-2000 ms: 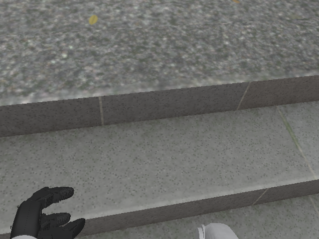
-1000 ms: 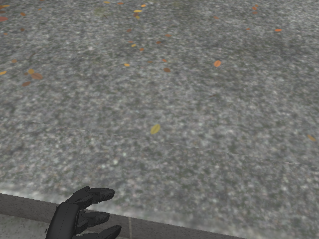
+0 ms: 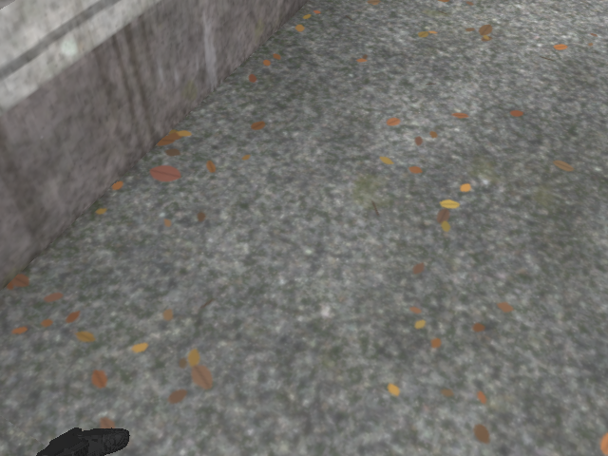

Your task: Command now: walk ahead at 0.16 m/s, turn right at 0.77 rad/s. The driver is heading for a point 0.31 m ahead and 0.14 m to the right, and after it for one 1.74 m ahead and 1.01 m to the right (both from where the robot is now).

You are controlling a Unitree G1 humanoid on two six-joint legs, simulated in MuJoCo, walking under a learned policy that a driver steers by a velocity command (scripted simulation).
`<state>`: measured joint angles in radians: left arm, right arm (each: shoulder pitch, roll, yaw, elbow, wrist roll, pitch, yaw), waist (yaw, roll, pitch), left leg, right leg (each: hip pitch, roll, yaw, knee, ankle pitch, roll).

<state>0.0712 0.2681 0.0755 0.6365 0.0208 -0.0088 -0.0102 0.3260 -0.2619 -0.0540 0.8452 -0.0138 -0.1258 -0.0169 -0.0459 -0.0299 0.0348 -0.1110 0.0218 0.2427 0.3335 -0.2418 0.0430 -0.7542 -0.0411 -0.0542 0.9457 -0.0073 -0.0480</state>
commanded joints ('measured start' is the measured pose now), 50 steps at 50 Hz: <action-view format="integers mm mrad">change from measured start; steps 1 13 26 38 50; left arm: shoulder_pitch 118 280 343 221 95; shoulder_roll -10 184 198 194 108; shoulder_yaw -12 60 56 49 -2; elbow -7 -23 2 -37 -110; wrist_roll -1 -21 -12 7 -16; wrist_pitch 14 -10 20 70 89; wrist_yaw -27 13 44 -16 -56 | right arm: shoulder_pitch -115 -219 -394 -214 -112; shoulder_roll -97 -99 -59 -95 -187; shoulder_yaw -9 -16 43 29 -23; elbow -97 -306 -341 -330 -267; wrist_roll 3 -11 -15 -4 -36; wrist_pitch -8 28 108 120 111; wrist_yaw -7 29 0 -49 -11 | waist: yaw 80 58 141 82 36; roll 176 90 -58 173 221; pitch -46 22 -112 -124 -117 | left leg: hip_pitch -41 -681 -587 -44 -174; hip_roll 179 56 -75 233 266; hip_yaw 27 -327 -308 -488 -206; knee -40 963 478 -15 1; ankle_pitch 695 -154 34 306 113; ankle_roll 54 -97 -94 136 131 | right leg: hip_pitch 303 588 704 218 459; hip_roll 4 -174 26 115 65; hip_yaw -65 673 523 130 3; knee -197 -729 -444 341 -169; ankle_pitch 69 -231 463 -423 -477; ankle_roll -25 -307 -132 101 33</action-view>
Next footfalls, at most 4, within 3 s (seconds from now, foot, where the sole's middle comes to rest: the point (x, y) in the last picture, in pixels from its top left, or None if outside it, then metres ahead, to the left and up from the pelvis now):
0.16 right None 0.19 -0.11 -0.78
0.64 left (336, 455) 0.47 -0.08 -0.78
1.06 right None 0.25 -0.18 -0.78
1.50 left None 0.39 -0.03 -0.78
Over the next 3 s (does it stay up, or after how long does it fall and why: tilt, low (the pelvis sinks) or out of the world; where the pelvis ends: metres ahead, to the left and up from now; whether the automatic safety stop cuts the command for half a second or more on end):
stays up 0.34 -0.16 -0.01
